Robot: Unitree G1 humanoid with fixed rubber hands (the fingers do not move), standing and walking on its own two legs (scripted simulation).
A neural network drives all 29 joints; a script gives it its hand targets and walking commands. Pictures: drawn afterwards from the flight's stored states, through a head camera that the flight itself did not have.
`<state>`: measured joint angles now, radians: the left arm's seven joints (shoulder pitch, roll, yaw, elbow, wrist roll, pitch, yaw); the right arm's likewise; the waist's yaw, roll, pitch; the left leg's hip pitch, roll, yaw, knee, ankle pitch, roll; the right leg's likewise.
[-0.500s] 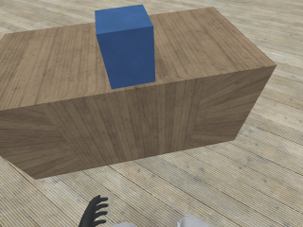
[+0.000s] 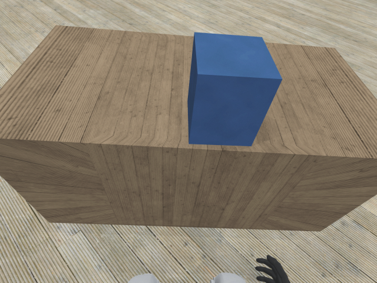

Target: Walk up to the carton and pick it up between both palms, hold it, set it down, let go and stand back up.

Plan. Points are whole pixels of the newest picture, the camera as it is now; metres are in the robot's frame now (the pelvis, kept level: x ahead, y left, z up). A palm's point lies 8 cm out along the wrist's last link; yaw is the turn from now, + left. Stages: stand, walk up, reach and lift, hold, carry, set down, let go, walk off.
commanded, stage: walk up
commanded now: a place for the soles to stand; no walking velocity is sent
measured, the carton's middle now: (224, 92) +0.62 -0.09 +0.05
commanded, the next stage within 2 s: none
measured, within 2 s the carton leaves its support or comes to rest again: neither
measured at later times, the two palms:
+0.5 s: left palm (138, 222) +0.27 +0.13 -0.09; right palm out of the picture +0.14 -0.27 -0.12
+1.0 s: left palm (104, 275) +0.15 +0.18 -0.11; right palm (291, 269) +0.17 -0.24 -0.10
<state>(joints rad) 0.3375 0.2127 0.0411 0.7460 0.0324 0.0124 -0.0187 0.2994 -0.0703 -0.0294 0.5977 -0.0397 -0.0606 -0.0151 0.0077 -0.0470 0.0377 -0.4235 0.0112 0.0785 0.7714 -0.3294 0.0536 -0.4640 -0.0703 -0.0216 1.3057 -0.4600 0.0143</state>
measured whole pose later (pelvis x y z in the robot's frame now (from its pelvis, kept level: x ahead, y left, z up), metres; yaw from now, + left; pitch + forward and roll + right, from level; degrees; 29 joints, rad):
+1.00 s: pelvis +0.09 -0.03 +0.02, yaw -3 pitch -3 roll +0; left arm 0.30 0.15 0.02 0.82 0.02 0.01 -0.02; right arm 0.27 -0.10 -0.02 0.73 0.00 -0.01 0.00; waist 0.02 0.00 0.05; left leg -0.19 0.00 0.06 0.59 -0.35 0.02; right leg -0.34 -0.02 -0.09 0.53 -0.14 -0.03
